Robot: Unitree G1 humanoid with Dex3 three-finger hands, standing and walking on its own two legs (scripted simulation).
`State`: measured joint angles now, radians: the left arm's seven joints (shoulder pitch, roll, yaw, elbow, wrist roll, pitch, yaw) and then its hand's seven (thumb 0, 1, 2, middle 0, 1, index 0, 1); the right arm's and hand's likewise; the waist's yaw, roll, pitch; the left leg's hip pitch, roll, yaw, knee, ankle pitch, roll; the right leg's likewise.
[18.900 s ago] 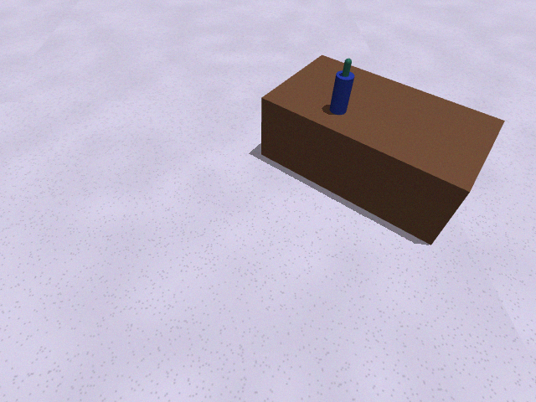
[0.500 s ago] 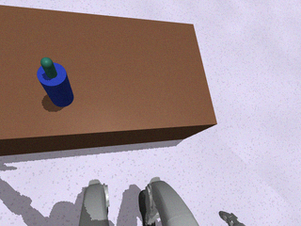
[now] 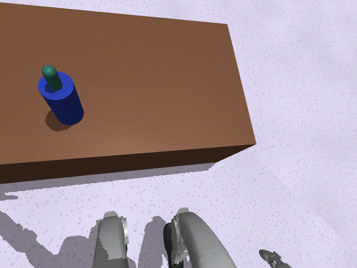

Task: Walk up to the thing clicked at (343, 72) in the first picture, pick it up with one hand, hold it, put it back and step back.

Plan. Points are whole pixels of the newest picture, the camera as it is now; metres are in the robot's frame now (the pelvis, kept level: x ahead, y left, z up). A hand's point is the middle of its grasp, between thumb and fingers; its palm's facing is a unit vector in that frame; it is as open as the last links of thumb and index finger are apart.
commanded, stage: go down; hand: left
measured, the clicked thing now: (61, 95) +0.54 +0.22 -0.18
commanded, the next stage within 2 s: none
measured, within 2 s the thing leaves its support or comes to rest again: neither
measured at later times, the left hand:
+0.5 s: hand out of the picture +0.47 +0.42 +0.07, palm faces +0.32 -0.95 +0.01, open 17.5 cm
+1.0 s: hand out of the picture +0.47 +0.42 +0.07, palm faces +0.31 -0.95 +0.01, open 17.6 cm
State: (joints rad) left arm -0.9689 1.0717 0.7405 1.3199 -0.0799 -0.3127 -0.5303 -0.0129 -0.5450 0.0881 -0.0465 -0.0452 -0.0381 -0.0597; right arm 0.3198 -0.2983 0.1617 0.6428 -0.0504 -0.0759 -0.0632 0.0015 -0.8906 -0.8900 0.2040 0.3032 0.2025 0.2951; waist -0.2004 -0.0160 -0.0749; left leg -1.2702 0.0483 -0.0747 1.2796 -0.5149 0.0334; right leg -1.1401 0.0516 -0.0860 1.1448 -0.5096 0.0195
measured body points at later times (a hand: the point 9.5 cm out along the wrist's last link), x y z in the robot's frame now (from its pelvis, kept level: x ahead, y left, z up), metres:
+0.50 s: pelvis +0.00 +0.00 +0.00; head +0.19 +0.08 +0.40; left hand +0.45 +0.47 +0.07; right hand +0.04 -0.27 -0.09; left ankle +0.03 +0.09 -0.62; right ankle +0.01 -0.14 -0.62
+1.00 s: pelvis +0.00 +0.00 +0.00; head +0.19 +0.08 +0.40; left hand +0.45 +0.47 +0.07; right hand +0.03 -0.26 -0.09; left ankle +0.03 +0.09 -0.62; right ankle +0.01 -0.14 -0.62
